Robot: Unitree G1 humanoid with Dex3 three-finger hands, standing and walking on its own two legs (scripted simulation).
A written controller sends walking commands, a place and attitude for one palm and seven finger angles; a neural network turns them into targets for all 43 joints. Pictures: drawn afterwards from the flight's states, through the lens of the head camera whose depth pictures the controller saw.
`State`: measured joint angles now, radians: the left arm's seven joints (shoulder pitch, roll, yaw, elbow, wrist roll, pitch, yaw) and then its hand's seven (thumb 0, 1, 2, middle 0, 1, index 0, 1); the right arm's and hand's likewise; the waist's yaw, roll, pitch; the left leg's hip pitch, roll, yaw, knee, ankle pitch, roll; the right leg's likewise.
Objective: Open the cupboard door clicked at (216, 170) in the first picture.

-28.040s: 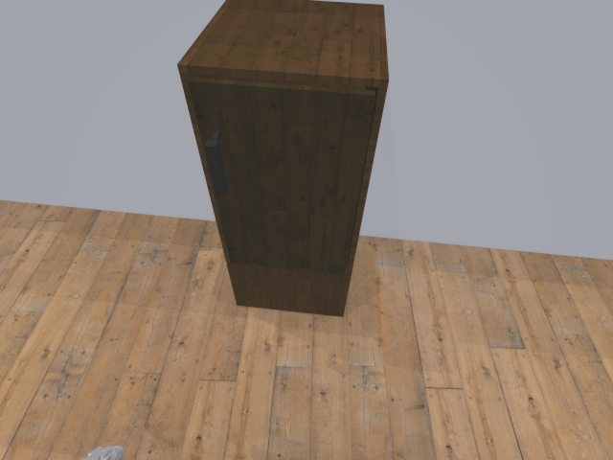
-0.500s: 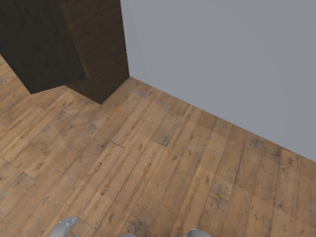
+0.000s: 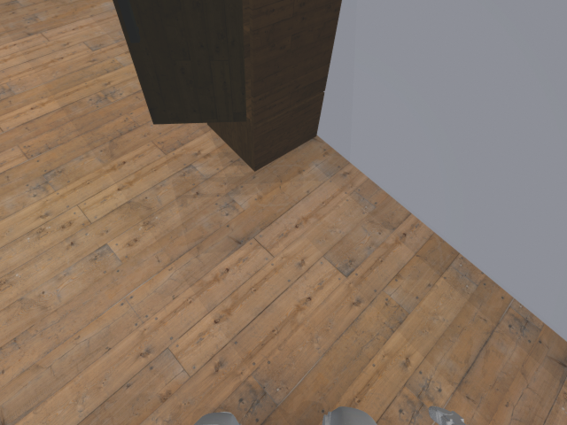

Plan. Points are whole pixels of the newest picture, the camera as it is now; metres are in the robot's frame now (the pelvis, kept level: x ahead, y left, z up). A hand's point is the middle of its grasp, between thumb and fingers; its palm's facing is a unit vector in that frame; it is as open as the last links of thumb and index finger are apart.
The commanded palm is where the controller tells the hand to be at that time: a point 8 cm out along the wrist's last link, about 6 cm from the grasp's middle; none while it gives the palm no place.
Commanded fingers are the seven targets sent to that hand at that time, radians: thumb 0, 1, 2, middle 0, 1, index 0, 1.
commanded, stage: turn to face it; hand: left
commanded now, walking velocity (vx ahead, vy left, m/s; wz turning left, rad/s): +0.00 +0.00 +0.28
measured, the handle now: (129, 12) +1.08 +0.49 -0.04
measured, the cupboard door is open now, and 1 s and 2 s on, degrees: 57 57 57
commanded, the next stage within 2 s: take the last steps up to it in 0.20 s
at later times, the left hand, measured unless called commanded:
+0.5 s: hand out of the picture +0.02 +0.16 -0.16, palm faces +0.24 -0.95 -0.20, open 7.3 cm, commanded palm none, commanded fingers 0.00 0.90 0.90 -0.20 -0.30 -0.20 -0.30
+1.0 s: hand (156, 359) +0.22 +0.22 -0.15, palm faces +0.21 -0.95 -0.22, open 7.4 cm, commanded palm none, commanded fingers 0.00 0.90 0.90 -0.20 -0.30 -0.20 -0.30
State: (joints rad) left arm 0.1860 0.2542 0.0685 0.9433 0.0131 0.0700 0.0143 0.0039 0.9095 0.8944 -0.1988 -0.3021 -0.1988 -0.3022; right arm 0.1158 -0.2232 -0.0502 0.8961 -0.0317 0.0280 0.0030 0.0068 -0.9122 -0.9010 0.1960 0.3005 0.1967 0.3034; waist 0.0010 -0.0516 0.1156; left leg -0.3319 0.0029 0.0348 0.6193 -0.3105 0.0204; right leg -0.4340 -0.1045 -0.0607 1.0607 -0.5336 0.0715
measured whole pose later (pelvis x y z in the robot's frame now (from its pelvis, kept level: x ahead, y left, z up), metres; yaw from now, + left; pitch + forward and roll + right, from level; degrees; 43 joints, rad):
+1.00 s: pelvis +0.15 +0.01 +0.00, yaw +13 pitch -1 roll +1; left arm 0.11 0.18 0.05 0.97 0.03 -0.03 -0.02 0.00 0.91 0.90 -0.20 -0.30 -0.20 -0.30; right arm 0.40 -0.15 -0.02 1.13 -0.02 -0.02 0.00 0.01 -0.91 -0.90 0.20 0.30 0.20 0.30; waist -0.03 0.02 0.08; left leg -0.10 -0.01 0.07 0.61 -0.47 0.02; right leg -0.36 -0.07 -0.12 0.62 -0.24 -0.03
